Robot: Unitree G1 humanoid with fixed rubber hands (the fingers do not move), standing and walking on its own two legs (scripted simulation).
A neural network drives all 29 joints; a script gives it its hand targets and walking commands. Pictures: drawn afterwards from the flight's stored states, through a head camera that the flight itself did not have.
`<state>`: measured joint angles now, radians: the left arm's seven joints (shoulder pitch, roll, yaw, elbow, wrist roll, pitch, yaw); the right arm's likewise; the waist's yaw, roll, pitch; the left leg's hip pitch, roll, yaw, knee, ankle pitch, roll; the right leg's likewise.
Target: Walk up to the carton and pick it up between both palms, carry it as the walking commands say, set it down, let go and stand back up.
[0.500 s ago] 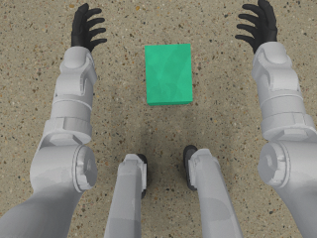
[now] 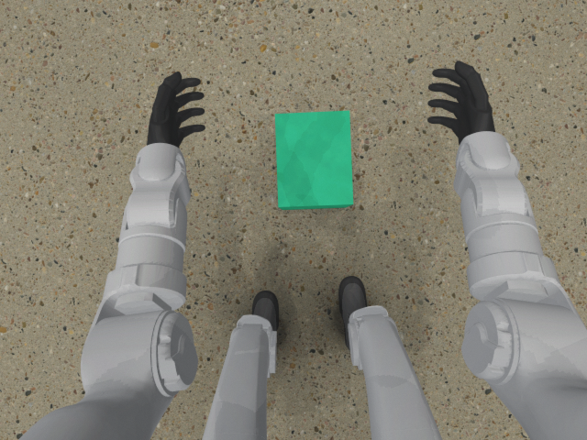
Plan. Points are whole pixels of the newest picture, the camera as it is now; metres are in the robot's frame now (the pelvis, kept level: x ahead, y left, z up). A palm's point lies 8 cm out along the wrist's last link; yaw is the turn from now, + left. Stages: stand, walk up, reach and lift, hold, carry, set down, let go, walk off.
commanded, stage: let go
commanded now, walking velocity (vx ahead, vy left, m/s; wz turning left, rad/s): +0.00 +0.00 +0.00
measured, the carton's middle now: (313, 164) +0.51 -0.02 -0.60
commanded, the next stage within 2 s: stand in 1.14 s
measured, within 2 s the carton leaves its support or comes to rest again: neither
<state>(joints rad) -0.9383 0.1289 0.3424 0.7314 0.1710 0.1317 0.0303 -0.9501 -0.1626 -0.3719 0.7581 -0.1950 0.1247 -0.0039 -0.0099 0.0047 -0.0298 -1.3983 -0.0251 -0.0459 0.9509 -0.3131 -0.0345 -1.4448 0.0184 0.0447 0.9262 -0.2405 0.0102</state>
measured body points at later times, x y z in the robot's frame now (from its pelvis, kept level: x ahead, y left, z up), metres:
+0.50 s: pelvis +0.05 +0.00 +0.08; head +0.17 +0.00 +0.51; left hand +0.31 +0.22 -0.01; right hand +0.29 -0.23 -0.01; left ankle +0.04 +0.13 -0.65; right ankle +0.07 -0.12 -0.65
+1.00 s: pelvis +0.08 +0.01 +0.10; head +0.09 +0.01 +0.54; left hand +0.25 +0.24 +0.02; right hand +0.25 -0.22 +0.02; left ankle +0.04 +0.13 -0.65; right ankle +0.07 -0.12 -0.65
